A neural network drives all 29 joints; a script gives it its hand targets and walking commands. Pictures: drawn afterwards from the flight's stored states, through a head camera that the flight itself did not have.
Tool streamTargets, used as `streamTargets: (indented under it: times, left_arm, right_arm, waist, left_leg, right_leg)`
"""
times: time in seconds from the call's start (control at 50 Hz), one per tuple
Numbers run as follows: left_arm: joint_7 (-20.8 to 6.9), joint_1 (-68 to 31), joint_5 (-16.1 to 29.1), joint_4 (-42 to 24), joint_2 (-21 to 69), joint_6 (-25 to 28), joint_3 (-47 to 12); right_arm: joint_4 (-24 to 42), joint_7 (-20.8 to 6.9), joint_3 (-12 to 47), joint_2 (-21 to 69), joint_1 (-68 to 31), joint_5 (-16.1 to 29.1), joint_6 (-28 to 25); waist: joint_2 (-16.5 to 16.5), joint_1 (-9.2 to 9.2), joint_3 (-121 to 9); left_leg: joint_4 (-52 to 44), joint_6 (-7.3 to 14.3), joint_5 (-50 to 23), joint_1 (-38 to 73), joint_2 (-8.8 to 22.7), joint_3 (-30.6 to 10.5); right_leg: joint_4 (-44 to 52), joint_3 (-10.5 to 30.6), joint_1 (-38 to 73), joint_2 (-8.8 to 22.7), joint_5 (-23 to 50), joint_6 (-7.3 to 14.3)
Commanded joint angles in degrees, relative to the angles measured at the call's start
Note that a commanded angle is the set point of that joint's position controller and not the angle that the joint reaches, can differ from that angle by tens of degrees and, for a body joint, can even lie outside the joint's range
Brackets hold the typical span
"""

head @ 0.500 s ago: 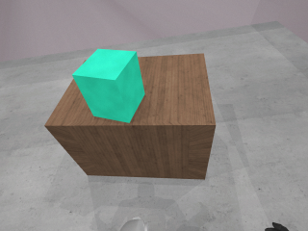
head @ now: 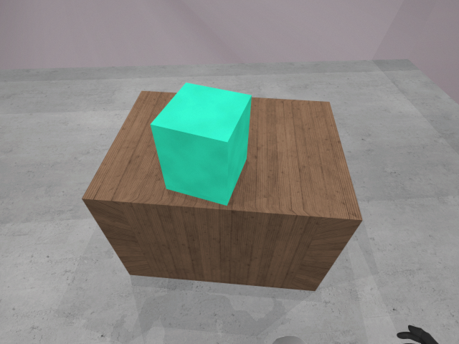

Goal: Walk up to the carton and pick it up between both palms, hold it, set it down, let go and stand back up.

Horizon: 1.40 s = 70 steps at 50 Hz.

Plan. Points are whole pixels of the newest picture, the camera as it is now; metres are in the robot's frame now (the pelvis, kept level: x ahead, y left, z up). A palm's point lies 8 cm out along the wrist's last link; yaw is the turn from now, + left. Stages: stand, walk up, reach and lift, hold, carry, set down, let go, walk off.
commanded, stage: walk up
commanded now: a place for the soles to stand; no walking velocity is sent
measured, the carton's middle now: (206, 144) +0.68 +0.06 -0.08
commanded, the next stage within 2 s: none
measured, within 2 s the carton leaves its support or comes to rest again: neither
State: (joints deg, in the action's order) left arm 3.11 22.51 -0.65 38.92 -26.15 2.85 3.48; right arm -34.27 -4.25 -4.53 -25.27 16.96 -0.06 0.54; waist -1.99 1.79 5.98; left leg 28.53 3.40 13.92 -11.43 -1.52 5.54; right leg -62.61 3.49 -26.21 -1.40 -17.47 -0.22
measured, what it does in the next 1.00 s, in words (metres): walks ahead: right foot, then left foot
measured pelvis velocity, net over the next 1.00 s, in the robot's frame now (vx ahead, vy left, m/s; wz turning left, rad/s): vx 0.14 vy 0.13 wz -0.05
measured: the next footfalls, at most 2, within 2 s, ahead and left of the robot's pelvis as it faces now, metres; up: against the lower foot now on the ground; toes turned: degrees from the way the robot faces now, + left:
right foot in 0.32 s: +0.17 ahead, -0.15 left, +0.00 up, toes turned -2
left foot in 0.74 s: +0.22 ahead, +0.21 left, +0.00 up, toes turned +2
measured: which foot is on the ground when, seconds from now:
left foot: down 0.00-0.32, up 0.34-0.72, down 0.74-1.00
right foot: up 0.00-0.30, down 0.32-0.74, up 0.76-1.00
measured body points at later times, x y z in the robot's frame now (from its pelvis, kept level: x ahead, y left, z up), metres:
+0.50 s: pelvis +0.08 -0.01 -0.03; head +0.10 -0.04 +0.42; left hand +0.15 +0.34 -0.08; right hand +0.19 -0.33 -0.13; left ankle +0.12 +0.11 -0.67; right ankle +0.13 -0.15 -0.74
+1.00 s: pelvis +0.14 +0.13 -0.01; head +0.16 +0.12 +0.44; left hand +0.24 +0.46 -0.09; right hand +0.22 -0.21 -0.09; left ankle +0.18 +0.21 -0.74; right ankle +0.14 -0.03 -0.65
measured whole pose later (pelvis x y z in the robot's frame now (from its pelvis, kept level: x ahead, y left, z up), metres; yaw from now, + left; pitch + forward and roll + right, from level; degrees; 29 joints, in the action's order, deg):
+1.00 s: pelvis +0.14 +0.13 -0.01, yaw -3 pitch -5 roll -3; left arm 3.2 22.2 -0.7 38.9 -26.9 3.7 3.4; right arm -34.2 -3.5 -4.7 -26.0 17.0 -0.1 -0.3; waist -3.3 3.2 7.9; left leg 38.2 1.0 17.5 -16.5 3.3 3.7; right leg -68.3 2.6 -28.0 -2.9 -21.1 1.3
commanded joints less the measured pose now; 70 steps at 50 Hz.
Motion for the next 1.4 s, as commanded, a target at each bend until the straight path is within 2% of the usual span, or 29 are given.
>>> streamTargets:
  times: [0.0, 0.06, 0.2, 0.26, 0.28, 0.3, 0.32, 0.34, 0.36, 0.42, 0.48, 0.6, 0.66, 0.68, 0.7, 0.72, 0.74, 0.76, 0.84, 0.9, 1.0, 1.12, 1.2, 1.22, 1.24, 1.26, 1.28, 1.3, 1.38]
  left_arm:
    - [0.04, 3.73, 0.67, 3.18, -12.19, 0.33, 3.12]
    - [0.35, 3.34, 0.74, 2.35, -12.32, 0.51, 3.09]
    - [1.22, 4.29, 1.14, 1.55, -11.11, 1.27, 2.75]
    - [2.41, 12.46, 1.16, 3.54, -10.22, 2.52, 3.25]
    - [3.04, 17.83, 0.85, 5.17, -12.88, 2.76, 4.89]
    - [3.65, 20.66, 0.61, 5.68, -15.73, 2.55, 6.19]
    - [4.14, 17.64, 0.12, 3.53, -18.58, 2.71, 6.86]
    - [4.75, 10.67, 0.34, 1.22, -20.03, 2.81, 6.89]
    - [5.12, 7.58, 0.43, -1.41, -19.73, 2.87, 6.70]
    - [4.40, 4.16, -0.08, -1.76, -18.60, 3.90, 5.84]
    - [3.56, 6.38, -0.53, -0.61, -19.01, 4.29, 6.02]
    - [3.51, 4.84, -1.19, -1.98, -21.18, 4.08, 6.86]
    - [3.60, -1.77, -1.33, -3.08, -20.79, 3.72, 6.62]
    - [3.62, -4.03, -1.09, -3.25, -18.66, 3.31, 5.84]
    - [3.84, -4.04, -1.09, -3.28, -13.49, 2.93, 4.09]
    - [3.91, -1.82, -0.08, -3.56, -6.76, 2.41, 1.97]
    - [4.34, 0.28, 0.73, -2.85, -7.94, 1.57, 1.82]
    - [4.07, 3.22, 0.81, -0.73, -11.13, 1.47, 2.28]
    - [1.83, 4.40, 0.41, 1.09, -14.86, 1.60, 3.32]
    - [0.15, 3.81, 0.25, 0.21, -13.63, 0.95, 3.33]
    - [-1.58, 2.03, -0.36, -0.98, -11.69, 1.11, 2.82]
    - [-2.20, 0.56, -0.53, -2.50, -9.50, 2.36, 1.54]
    - [-1.30, 4.82, -0.35, 0.48, -8.68, 3.53, 1.51]
    - [-0.81, 6.26, -0.47, 1.31, -10.04, 3.75, 2.23]
    - [-0.06, 8.88, -0.59, 2.06, -12.40, 4.10, 3.11]
    - [0.52, 10.27, -0.71, 2.04, -16.34, 3.96, 4.12]
    - [0.58, 7.09, -0.43, -0.27, -16.87, 3.86, 3.17]
    - [0.96, 2.73, -0.24, -2.10, -17.45, 3.31, 3.50]
    - [1.57, 1.06, -0.74, -2.17, -17.44, 2.62, 3.03]
  right_arm:
    - [2.85, 1.07, -5.36, -11.20, 5.09, -2.54, -0.30]
    - [3.20, 1.02, -5.30, -10.78, 5.23, -2.27, 0.22]
    - [4.41, 0.67, -5.11, -10.99, 3.71, -3.35, 1.31]
    - [6.39, 0.31, -4.27, -10.20, -3.09, -3.69, 1.70]
    - [7.38, 0.26, -4.18, -8.66, -4.53, -3.50, 1.40]
    - [8.26, 0.32, -3.46, -5.73, -4.26, -3.35, 1.41]
    - [8.35, 0.65, -3.70, -7.33, -2.97, -4.17, 1.66]
    - [6.77, 0.85, -4.18, -10.77, -1.61, -3.93, 2.35]
    - [5.87, 0.55, -5.57, -13.80, -3.24, -3.38, 2.73]
    - [4.45, -0.45, -5.78, -13.25, -1.01, -3.52, 2.62]
    - [4.46, -1.35, -5.56, -10.56, -0.71, -3.58, 3.08]
    - [5.17, -1.56, -5.75, -11.50, -3.06, -3.76, 3.21]
    - [3.09, -1.17, -6.62, -11.90, 3.92, -3.67, 2.30]
    - [0.80, -0.86, -7.21, -12.45, 10.70, -4.01, 1.78]
    - [-1.78, -0.06, -8.01, -15.02, 17.85, -4.48, 1.04]
    - [-1.10, 0.54, -8.38, -18.68, 16.51, -5.35, 0.58]
    - [1.08, 1.02, -8.02, -19.50, 9.99, -4.10, 0.35]
    - [2.81, 0.96, -8.19, -19.54, 3.60, -3.36, 0.57]
    - [2.39, 1.15, -6.89, -14.40, 1.31, -2.16, -0.73]
    - [1.56, 1.73, -5.86, -12.99, 3.62, -1.52, -1.94]
    - [1.89, 2.82, -5.37, -13.09, 4.48, -1.01, -2.88]
    - [3.06, 2.48, -4.34, -12.38, 3.21, -1.03, -2.82]
    - [4.23, 2.43, -2.93, -10.77, -1.33, -0.60, -1.65]
    - [3.68, 2.38, -2.31, -9.24, -2.07, -0.51, -1.32]
    - [4.27, 2.66, -1.73, -6.85, -2.24, -0.39, -0.97]
    - [5.29, 2.75, -1.37, -5.22, -2.59, -0.22, -0.36]
    - [3.24, 3.23, -1.49, -7.01, -0.76, -0.09, 1.13]
    - [2.46, 3.59, -2.38, -10.00, -1.49, 0.16, 1.69]
    - [0.27, 2.62, -3.46, -11.49, -0.62, -0.86, 1.89]
  waist:
    - [-3.00, 3.08, -1.01]
    - [-2.46, 3.13, -1.00]
    - [-4.48, 2.74, -2.43]
    - [-1.79, -3.87, -6.17]
    - [3.36, -7.68, -9.33]
    - [12.11, -8.95, -9.25]
    - [12.63, -6.25, -9.26]
    - [5.95, -2.61, -6.99]
    - [3.46, -2.34, -2.54]
    - [0.24, 0.19, -0.35]
    - [6.90, -0.92, -1.27]
    - [12.33, -2.43, -2.41]
    - [12.06, 2.99, -3.93]
    - [7.56, 6.75, -5.88]
    - [-2.85, 9.88, -6.87]
    - [-20.23, 8.76, -2.61]
    - [-16.19, 5.89, -0.38]
    - [-10.61, 3.12, -0.93]
    - [-4.89, 1.02, 0.19]
    - [-2.88, 0.93, 0.09]
    - [-0.50, 0.83, -0.90]
    - [-6.80, 1.03, -3.17]
    - [-3.41, -1.60, -9.36]
    - [-1.81, -2.77, -10.26]
    - [5.36, -3.95, -10.01]
    - [14.43, -4.48, -9.75]
    - [11.57, -1.95, -7.98]
    - [10.69, -1.35, -5.74]
    - [9.49, -1.28, -3.84]
  left_leg:
    - [-13.08, -0.28, 6.16, 10.85, 12.76, -12.06]
    - [-12.06, -1.19, -0.96, 10.79, 13.29, -12.28]
    - [-4.73, 1.90, -11.25, 8.21, 13.11, -9.88]
    - [13.30, 0.33, -23.61, -3.48, 8.66, -2.31]
    - [24.12, -1.59, -21.51, -10.84, 5.72, -1.47]
    - [36.66, -3.75, 4.02, -25.36, 0.91, -3.52]
    - [44.73, -4.66, 17.81, -31.29, 0.47, -10.08]
    - [46.92, -4.17, 16.92, -30.02, 4.75, -15.98]
    - [47.59, -3.37, 16.71, -30.10, 6.13, -16.71]
    - [42.07, -4.08, 11.69, -26.36, 8.77, -14.69]
    - [37.81, -3.41, 8.28, -24.70, 7.83, -10.34]
    - [28.58, -2.85, 8.26, -22.70, 8.86, -7.44]
    - [19.64, -2.10, 6.41, -8.83, 7.92, -5.01]
    - [15.15, -2.65, 3.99, 3.55, 6.34, -3.83]
    - [6.99, -3.17, 8.93, 9.36, 5.45, -8.46]
    - [-6.19, -3.95, 18.75, 4.73, 13.67, -26.25]
    - [-15.30, -4.18, 23.00, -1.94, 19.40, -37.30]
    - [-18.72, -1.04, 34.59, -5.41, 21.66, -40.77]
    - [-12.21, -0.91, 25.91, -4.91, 15.68, -25.32]
    - [-13.67, -0.67, 24.75, -0.83, 16.29, -22.83]
    - [-11.70, 4.17, 15.47, 6.17, 18.11, -17.74]
    - [-3.16, 9.45, -7.53, 6.72, 17.73, -8.34]
    - [12.21, 5.52, -18.11, 2.44, 12.48, -0.61]
    - [17.19, 3.77, -13.06, -0.89, 11.03, -0.13]
    - [24.67, 1.73, -6.94, -8.71, 9.19, -1.00]
    - [32.12, -0.56, 12.41, -18.58, 4.44, -1.34]
    - [34.27, -1.53, 21.01, -16.33, 4.93, -7.69]
    - [35.21, -2.23, 22.31, -16.78, 6.15, -8.83]
    - [30.57, -1.54, 21.50, -16.00, 6.64, -7.61]
  right_leg:
    - [7.70, -1.22, -10.61, 1.62, 0.50, 0.06]
    - [9.69, -1.93, -9.63, 2.19, -0.43, 0.95]
    - [18.94, -4.77, -2.91, 4.04, -3.26, 2.83]
    - [34.16, -4.47, 18.30, 2.79, 7.78, 4.92]
    - [34.88, -1.49, 28.23, 3.33, 9.71, 6.54]
    - [35.63, 16.60, 36.22, 13.39, 8.63, 11.56]
    - [39.67, 36.56, 32.70, 24.55, 2.76, 16.02]
    - [41.41, 39.22, 23.82, 27.34, -5.41, 17.54]
    - [43.44, 43.13, 17.12, 29.15, -11.30, 20.56]
    - [39.12, 24.03, 10.74, 20.88, -2.57, 14.47]
    - [37.81, 16.19, 6.04, 16.53, -5.15, 13.44]
    - [35.92, 16.29, 5.95, 15.75, -14.22, 12.78]
    - [30.33, 12.22, -2.47, 16.30, -8.05, 11.92]
    - [21.90, 6.22, -10.18, 13.65, -6.45, 8.88]
    - [3.73, 1.10, -14.53, 7.68, -3.39, 6.23]
    - [-10.34, -0.27, -21.90, -2.18, -16.65, 3.43]
    - [-15.36, 1.99, -20.92, -3.49, -17.36, 2.95]
    - [-15.19, 3.25, -17.90, -0.76, -11.75, 3.40]
    - [-9.81, 2.02, -13.74, 2.54, -3.24, 2.14]
    - [-6.74, 2.65, -13.25, 1.17, -0.91, 1.74]
    - [1.44, 2.66, -13.01, 0.68, -0.47, 1.22]
    - [15.31, -1.95, -6.00, 3.07, -2.08, 1.59]
    - [31.07, -5.37, 10.05, -0.14, 15.97, 2.62]
    - [31.57, -3.65, 14.97, -0.90, 18.34, 2.79]
    - [30.20, 3.15, 20.29, 1.99, 25.29, 4.47]
    - [31.17, 19.30, 22.89, 12.18, 31.62, 9.22]
    - [36.03, 31.99, 13.13, 19.32, 24.89, 13.08]
    - [36.82, 34.59, 10.61, 20.84, 18.94, 17.42]
    - [35.60, 28.74, 5.85, 15.63, 4.27, 14.03]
